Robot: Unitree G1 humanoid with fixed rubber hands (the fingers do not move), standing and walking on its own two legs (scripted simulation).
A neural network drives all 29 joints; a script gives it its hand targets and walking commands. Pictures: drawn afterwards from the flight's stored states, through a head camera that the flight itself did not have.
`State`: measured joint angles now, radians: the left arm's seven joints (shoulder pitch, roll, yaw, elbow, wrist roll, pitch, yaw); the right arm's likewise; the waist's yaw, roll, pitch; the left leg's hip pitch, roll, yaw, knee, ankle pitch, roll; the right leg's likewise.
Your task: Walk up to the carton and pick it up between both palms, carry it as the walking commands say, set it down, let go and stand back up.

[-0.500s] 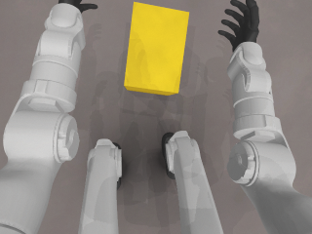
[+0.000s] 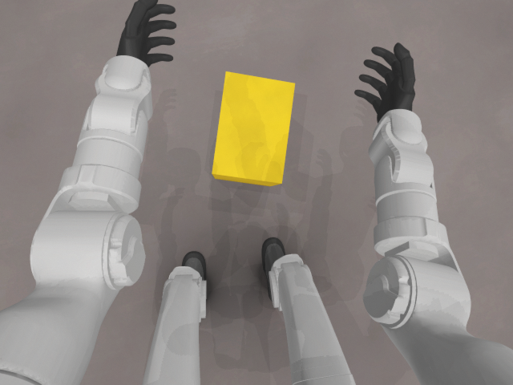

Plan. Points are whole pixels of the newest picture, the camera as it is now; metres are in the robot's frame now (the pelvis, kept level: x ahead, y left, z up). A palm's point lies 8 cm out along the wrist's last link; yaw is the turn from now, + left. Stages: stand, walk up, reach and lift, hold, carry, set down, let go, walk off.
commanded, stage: set down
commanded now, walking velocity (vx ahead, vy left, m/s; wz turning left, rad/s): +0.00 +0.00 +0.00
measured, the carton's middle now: (250, 136) +0.52 -0.07 -0.55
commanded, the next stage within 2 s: let go in 0.02 s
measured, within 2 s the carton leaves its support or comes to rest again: neither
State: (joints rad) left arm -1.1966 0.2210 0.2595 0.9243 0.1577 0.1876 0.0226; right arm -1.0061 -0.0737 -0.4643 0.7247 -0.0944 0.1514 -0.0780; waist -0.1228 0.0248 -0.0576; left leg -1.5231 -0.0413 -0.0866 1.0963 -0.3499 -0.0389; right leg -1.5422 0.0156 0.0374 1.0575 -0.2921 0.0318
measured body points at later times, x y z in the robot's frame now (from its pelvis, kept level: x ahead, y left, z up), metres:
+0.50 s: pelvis +0.04 -0.01 +0.07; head +0.27 -0.01 +0.46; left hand +0.41 +0.16 -0.04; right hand +0.37 -0.25 -0.04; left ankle +0.05 +0.13 -0.62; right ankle +0.08 -0.13 -0.62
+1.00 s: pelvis +0.09 +0.00 +0.12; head +0.13 +0.01 +0.57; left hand +0.28 +0.23 +0.04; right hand +0.25 -0.24 +0.05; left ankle +0.05 +0.13 -0.62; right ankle +0.08 -0.13 -0.62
